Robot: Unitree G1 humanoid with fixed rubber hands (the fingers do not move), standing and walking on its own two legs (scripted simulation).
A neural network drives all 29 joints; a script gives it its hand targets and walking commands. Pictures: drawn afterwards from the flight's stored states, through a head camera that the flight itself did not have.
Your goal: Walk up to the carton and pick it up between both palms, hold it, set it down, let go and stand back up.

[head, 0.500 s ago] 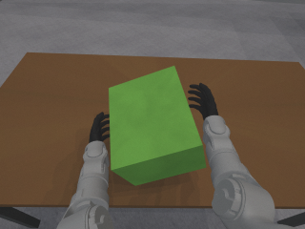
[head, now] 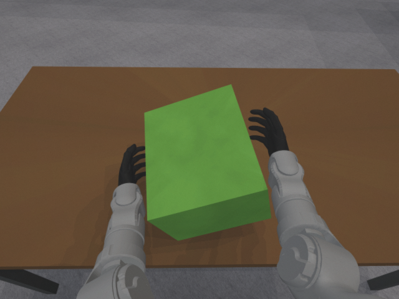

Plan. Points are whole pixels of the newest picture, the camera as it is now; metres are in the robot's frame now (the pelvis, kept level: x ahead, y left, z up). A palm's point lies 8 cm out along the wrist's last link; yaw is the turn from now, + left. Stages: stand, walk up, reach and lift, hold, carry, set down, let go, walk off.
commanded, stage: set down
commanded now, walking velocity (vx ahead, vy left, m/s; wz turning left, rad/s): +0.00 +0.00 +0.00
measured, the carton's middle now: (204, 162) +0.44 +0.04 -0.02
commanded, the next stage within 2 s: none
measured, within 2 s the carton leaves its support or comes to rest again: rests again in 1.46 s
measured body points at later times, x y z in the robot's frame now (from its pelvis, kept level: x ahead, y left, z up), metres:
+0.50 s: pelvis +0.00 +0.00 +0.00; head +0.07 +0.01 +0.44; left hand +0.38 +0.20 +0.01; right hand +0.45 -0.11 +0.07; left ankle +0.00 +0.13 -0.74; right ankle -0.03 -0.09 -0.74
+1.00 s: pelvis +0.00 +0.00 +0.00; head +0.07 +0.02 +0.44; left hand +0.38 +0.19 +0.01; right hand +0.45 -0.12 +0.07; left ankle +0.00 +0.13 -0.74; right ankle -0.03 -0.09 -0.74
